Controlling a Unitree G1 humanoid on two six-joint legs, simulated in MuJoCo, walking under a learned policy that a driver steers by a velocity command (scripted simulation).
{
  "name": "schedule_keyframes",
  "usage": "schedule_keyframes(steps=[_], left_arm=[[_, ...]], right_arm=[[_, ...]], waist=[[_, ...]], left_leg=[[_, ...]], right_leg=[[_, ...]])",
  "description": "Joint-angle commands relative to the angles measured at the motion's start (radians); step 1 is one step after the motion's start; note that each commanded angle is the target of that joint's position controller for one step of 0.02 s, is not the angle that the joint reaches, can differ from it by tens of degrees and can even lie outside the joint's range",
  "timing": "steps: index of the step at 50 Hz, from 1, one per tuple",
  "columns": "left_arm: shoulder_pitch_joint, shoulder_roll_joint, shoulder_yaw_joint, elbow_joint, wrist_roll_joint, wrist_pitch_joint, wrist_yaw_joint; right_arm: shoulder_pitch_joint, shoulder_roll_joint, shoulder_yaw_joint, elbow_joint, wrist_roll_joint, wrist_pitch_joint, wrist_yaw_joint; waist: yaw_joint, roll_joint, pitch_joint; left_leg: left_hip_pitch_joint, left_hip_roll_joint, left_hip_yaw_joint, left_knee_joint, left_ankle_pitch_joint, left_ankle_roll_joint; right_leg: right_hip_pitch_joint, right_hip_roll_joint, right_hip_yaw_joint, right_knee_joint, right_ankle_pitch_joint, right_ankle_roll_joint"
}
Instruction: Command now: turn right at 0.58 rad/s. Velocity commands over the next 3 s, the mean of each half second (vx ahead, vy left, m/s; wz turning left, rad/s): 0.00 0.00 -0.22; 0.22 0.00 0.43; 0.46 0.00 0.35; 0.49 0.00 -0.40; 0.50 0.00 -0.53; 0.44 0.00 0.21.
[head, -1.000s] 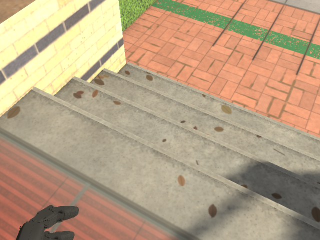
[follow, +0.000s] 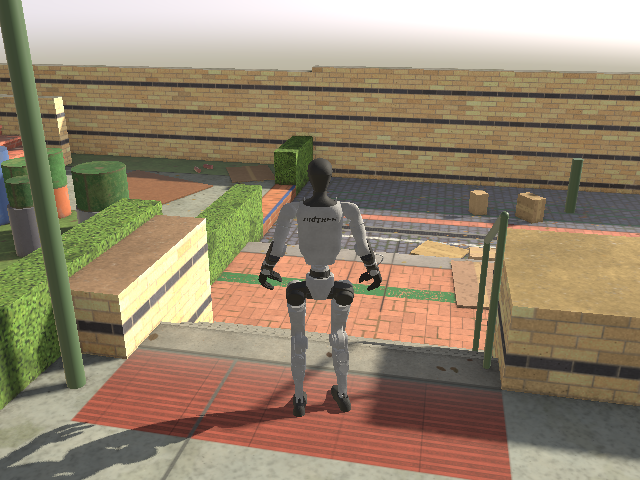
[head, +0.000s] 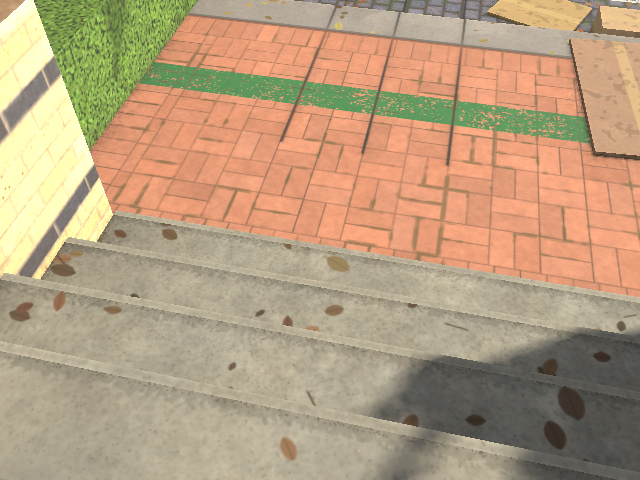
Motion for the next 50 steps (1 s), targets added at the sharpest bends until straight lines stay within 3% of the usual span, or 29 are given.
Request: schedule_keyframes(steps=[1, 3, 4, 5, 8, 12, 14, 16, 17, 18, 19, 21, 22, 25, 29, 31, 33, 34, 36, 37, 38, 39, 40, 41, 42, 43, 45, 48, 50], left_arm=[[0.028, 0.114, 0.022, -0.064, 0.024, -0.014, 0.012], [0.052, 0.172, 0.045, -0.014, 0.024, -0.004, 0.047], [0.057, 0.154, 0.040, -0.008, 0.028, 0.000, 0.052], [0.044, 0.130, 0.028, -0.011, 0.033, 0.002, 0.043], [0.015, 0.083, 0.003, -0.001, -0.003, 0.012, 0.014], [0.018, 0.040, -0.020, 0.027, -0.006, 0.026, -0.011], [0.029, 0.046, -0.024, 0.034, -0.026, 0.018, -0.012], [0.020, 0.073, -0.024, 0.031, -0.073, -0.004, -0.005], [-0.047, 0.153, -0.015, -0.019, -0.087, -0.020, 0.008], [-0.145, 0.148, -0.022, -0.049, -0.077, -0.028, 0.003], [-0.132, 0.128, -0.022, -0.038, -0.060, -0.022, -0.006], [-0.074, 0.126, -0.015, -0.017, -0.058, -0.014, -0.002], [-0.074, 0.150, -0.006, -0.028, -0.056, -0.008, 0.006], [-0.057, 0.193, 0.021, -0.060, -0.051, -0.013, 0.053], [0.018, 0.169, 0.033, -0.051, -0.048, -0.017, 0.092], [0.020, 0.153, 0.035, -0.036, -0.020, -0.022, 0.115], [-0.080, 0.144, 0.023, -0.039, -0.037, -0.020, 0.112], [-0.141, 0.158, 0.025, -0.051, -0.034, -0.011, 0.105], [-0.172, 0.169, 0.024, -0.057, -0.008, 0.022, 0.091], [-0.139, 0.138, 0.013, -0.044, 0.016, 0.033, 0.084], [-0.117, 0.077, -0.006, -0.032, 0.040, 0.035, 0.075], [-0.191, 0.029, -0.026, -0.095, 0.041, 0.019, 0.052], [-0.219, 0.030, -0.035, -0.059, 0.014, -0.008, 0.033], [-0.218, 0.059, -0.027, -0.035, 0.002, -0.025, 0.040], [-0.205, 0.098, -0.013, -0.016, 0.023, -0.037, 0.051], [-0.193, 0.083, -0.018, -0.010, 0.050, -0.043, 0.058], [-0.192, 0.063, -0.026, 0.002, 0.043, -0.040, 0.058], [-0.229, 0.032, -0.041, 0.008, 0.007, -0.017, 0.044], [-0.282, 0.009, -0.055, -0.004, 0.000, -0.002, 0.034]], right_arm=[[0.028, -0.222, -0.073, -0.103, -0.039, -0.040, -0.016], [-0.117, -0.100, -0.039, -0.133, -0.004, -0.047, 0.000], [-0.149, -0.077, -0.029, -0.150, 0.006, -0.046, 0.008], [-0.158, -0.091, -0.035, -0.160, 0.001, -0.043, 0.011], [-0.109, -0.132, -0.054, -0.152, -0.012, -0.038, 0.016], [-0.076, -0.124, -0.059, -0.125, 0.014, -0.026, 0.054], [-0.072, -0.136, -0.067, -0.113, 0.026, -0.010, 0.085], [-0.095, -0.036, -0.029, -0.096, 0.012, -0.005, 0.120], [0.037, -0.017, -0.029, -0.092, 0.008, -0.005, 0.113], [0.110, -0.038, -0.033, -0.064, 0.001, -0.012, 0.096], [0.012, -0.092, -0.047, -0.078, 0.008, -0.011, 0.085], [-0.078, -0.110, -0.055, -0.099, 0.009, -0.010, 0.089], [-0.084, -0.120, -0.060, -0.106, 0.010, -0.014, 0.086], [-0.103, -0.135, -0.073, -0.139, -0.003, -0.033, 0.054], [-0.032, -0.070, -0.058, -0.122, -0.025, -0.033, 0.037], [0.002, -0.065, -0.061, -0.107, -0.046, -0.026, 0.031], [0.052, -0.073, -0.072, -0.070, -0.053, -0.025, 0.048], [0.064, -0.069, -0.074, -0.045, -0.039, -0.033, 0.066], [0.094, -0.066, -0.078, -0.011, -0.014, -0.056, 0.101], [0.131, -0.082, -0.088, 0.002, -0.020, -0.067, 0.107], [0.223, -0.112, -0.101, 0.016, -0.040, -0.077, 0.096], [0.275, -0.222, -0.119, -0.022, -0.023, -0.086, 0.068], [0.323, -0.156, -0.096, 0.005, -0.045, -0.091, 0.060], [0.270, -0.101, -0.077, 0.016, -0.047, -0.091, 0.062], [0.269, -0.052, -0.053, 0.015, -0.050, -0.079, 0.065], [0.255, -0.021, -0.030, 0.027, -0.045, -0.071, 0.070], [0.182, -0.024, -0.016, 0.009, -0.044, -0.050, 0.073], [0.205, -0.070, -0.023, 0.034, -0.050, -0.044, 0.086], [0.255, -0.090, -0.029, 0.066, -0.047, -0.043, 0.103]], waist=[[-0.023, 0.039, -0.084], [0.037, 0.084, -0.021], [0.046, 0.119, -0.022], [0.043, 0.108, -0.032], [0.000, 0.067, -0.031], [-0.007, 0.087, -0.016], [0.003, 0.064, -0.016], [0.030, 0.066, -0.056], [-0.055, -0.015, -0.134], [-0.102, -0.020, -0.133], [-0.053, -0.004, -0.072], [0.000, -0.002, -0.031], [0.007, 0.004, -0.016], [0.027, -0.016, -0.024], [0.034, -0.141, 0.011], [0.031, -0.175, 0.062], [-0.035, -0.138, 0.118], [-0.044, -0.127, 0.118], [-0.043, -0.081, 0.107], [-0.045, -0.032, 0.085], [-0.078, 0.052, 0.057], [-0.127, 0.209, 0.056], [-0.171, 0.149, 0.130], [-0.133, 0.121, 0.186], [-0.115, 0.095, 0.136], [-0.081, 0.098, 0.120], [-0.037, 0.067, 0.122], [-0.045, 0.058, 0.122], [-0.066, 0.069, 0.129]], left_leg=[[0.334, 0.523, -0.431, -0.173, 0.683, 0.430], [0.178, 0.361, -0.221, -0.182, 0.544, 0.264], [0.128, 0.314, -0.151, -0.171, 0.605, 0.239], [0.086, 0.291, -0.098, -0.164, 0.662, 0.236], [0.145, 0.240, -0.012, -0.146, 0.669, 0.229], [0.160, 0.266, -0.022, -0.038, 0.660, 0.183], [0.120, 0.265, -0.054, 0.029, 0.570, 0.170], [0.011, 0.213, -0.061, 0.087, 0.409, 0.075], [0.041, 0.139, -0.001, 0.102, 0.243, 0.004], [0.079, 0.101, 0.036, 0.086, 0.216, -0.038], [0.083, 0.089, 0.049, 0.089, 0.215, -0.046], [-0.014, 0.086, 0.033, 0.093, 0.173, -0.011], [-0.063, 0.085, 0.018, 0.080, 0.147, 0.008], [-0.109, 0.090, -0.034, 0.099, 0.182, 0.067], [-0.199, 0.029, 0.043, 0.280, -0.105, 0.021], [-0.180, 0.075, -0.005, 0.439, -0.359, 0.027], [-0.088, 0.061, 0.041, 0.297, -0.226, 0.039], [-0.031, 0.022, 0.088, 0.211, -0.127, 0.041], [0.095, -0.022, 0.112, 0.056, -0.032, 0.064], [0.182, -0.015, 0.066, 0.028, -0.038, 0.084], [0.279, 0.075, -0.099, -0.022, -0.077, 0.142], [0.416, 0.308, -0.670, -0.176, -0.182, 0.342], [0.441, 0.365, -0.716, -0.259, -0.365, 0.345], [0.399, 0.342, -0.626, -0.227, -0.306, 0.295], [0.374, 0.301, -0.554, -0.210, -0.219, 0.275], [0.324, 0.269, -0.484, -0.198, -0.124, 0.256], [0.201, 0.234, -0.393, -0.228, 0.022, 0.235], [0.143, 0.188, -0.297, -0.235, 0.183, 0.230], [0.120, 0.181, -0.277, -0.210, 0.304, 0.239]], right_leg=[[-0.338, -0.054, -0.075, 0.420, -0.337, 0.083], [-0.298, -0.090, -0.134, 0.605, -0.236, 0.119], [-0.264, -0.087, -0.152, 0.656, -0.177, 0.133], [-0.224, -0.090, -0.195, 0.726, -0.135, 0.138], [-0.229, -0.119, -0.237, 0.589, -0.025, 0.159], [-0.112, -0.195, -0.261, 0.200, -0.035, 0.176], [-0.015, -0.184, -0.298, 0.016, 0.071, 0.147], [0.163, -0.186, -0.262, -0.088, 0.398, 0.082], [0.205, -0.261, -0.182, -0.048, 0.601, -0.042], [0.150, -0.283, -0.149, -0.025, 0.530, -0.106], [0.071, -0.248, -0.185, -0.029, 0.364, -0.055], [0.111, -0.205, -0.237, -0.014, 0.230, 0.017], [0.135, -0.205, -0.242, -0.004, 0.205, 0.013], [0.164, -0.252, -0.218, -0.028, 0.188, -0.086], [0.245, -0.497, -0.039, -0.201, 0.281, -0.285], [0.184, -0.551, -0.027, -0.323, -0.011, -0.239], [0.120, -0.472, -0.130, -0.380, -0.238, -0.140], [0.114, -0.431, -0.189, -0.356, -0.276, -0.122], [0.096, -0.404, -0.263, -0.267, -0.319, -0.117], [0.058, -0.384, -0.297, -0.157, -0.309, -0.113], [-0.031, -0.322, -0.355, 0.080, -0.233, -0.082], [-0.348, -0.139, -0.327, 0.329, -0.274, 0.005], [-0.525, -0.154, -0.139, 0.433, -0.290, -0.009], [-0.570, -0.171, -0.143, 0.532, -0.236, -0.012], [-0.531, -0.171, -0.152, 0.589, -0.207, -0.013], [-0.498, -0.171, -0.162, 0.616, -0.163, -0.017], [-0.418, -0.178, -0.188, 0.573, -0.024, -0.002], [-0.332, -0.158, -0.228, 0.369, 0.131, 0.048], [-0.273, -0.142, -0.256, 0.222, 0.166, 0.064]])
